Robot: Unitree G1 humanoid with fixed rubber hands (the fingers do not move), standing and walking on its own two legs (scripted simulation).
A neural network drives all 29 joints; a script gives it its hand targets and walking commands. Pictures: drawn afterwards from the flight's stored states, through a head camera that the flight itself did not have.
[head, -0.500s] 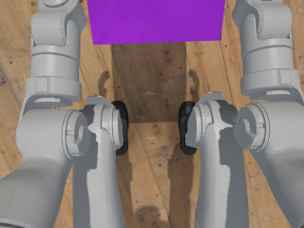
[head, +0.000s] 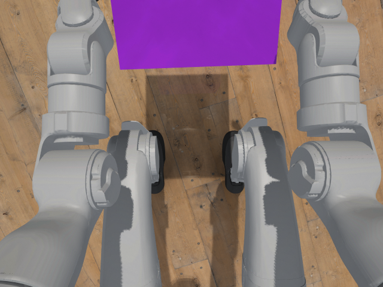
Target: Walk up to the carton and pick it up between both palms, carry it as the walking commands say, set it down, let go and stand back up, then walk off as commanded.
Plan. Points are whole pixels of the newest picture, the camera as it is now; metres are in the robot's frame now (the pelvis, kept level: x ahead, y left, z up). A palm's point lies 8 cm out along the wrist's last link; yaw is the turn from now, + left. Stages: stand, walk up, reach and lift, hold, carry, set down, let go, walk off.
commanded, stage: reach and lift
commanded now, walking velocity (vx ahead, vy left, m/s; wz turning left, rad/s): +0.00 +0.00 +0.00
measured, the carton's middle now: out of the picture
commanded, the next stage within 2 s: none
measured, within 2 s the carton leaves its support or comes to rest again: neither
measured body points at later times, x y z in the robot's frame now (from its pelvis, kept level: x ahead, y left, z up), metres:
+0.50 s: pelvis +0.00 +0.00 +0.05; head +0.30 +0.01 +0.37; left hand +0.53 +0.16 -0.02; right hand +0.54 -0.17 -0.01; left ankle +0.17 +0.12 -0.44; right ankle +0.16 -0.14 -0.44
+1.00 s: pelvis +0.01 +0.00 +0.11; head +0.28 -0.01 +0.46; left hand +0.52 +0.16 +0.05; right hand +0.52 -0.18 +0.06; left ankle +0.17 +0.12 -0.44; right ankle +0.16 -0.14 -0.44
